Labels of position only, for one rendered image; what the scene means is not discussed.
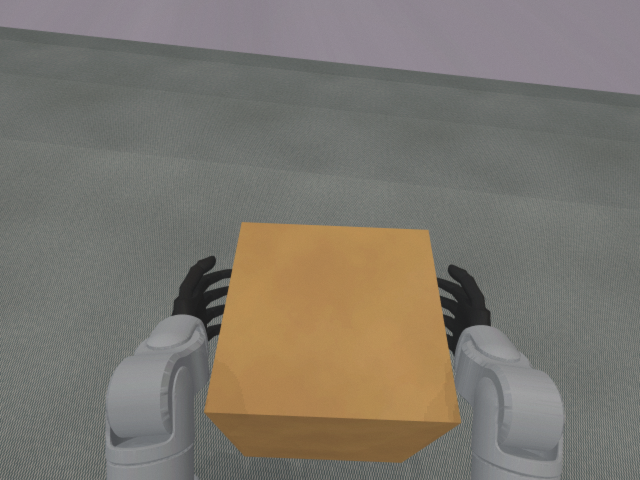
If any left robot hand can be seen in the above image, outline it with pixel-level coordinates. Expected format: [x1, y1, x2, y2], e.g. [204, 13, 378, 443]
[171, 256, 232, 341]

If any robot right forearm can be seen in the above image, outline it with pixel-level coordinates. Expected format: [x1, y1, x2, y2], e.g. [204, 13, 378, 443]
[454, 325, 565, 480]

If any carton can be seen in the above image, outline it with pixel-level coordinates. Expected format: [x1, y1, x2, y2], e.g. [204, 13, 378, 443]
[204, 222, 461, 463]

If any right robot hand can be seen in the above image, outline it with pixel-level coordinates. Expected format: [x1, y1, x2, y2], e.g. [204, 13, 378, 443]
[437, 264, 491, 356]

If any robot left forearm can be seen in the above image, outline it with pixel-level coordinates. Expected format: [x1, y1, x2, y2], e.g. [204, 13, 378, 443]
[105, 314, 210, 480]

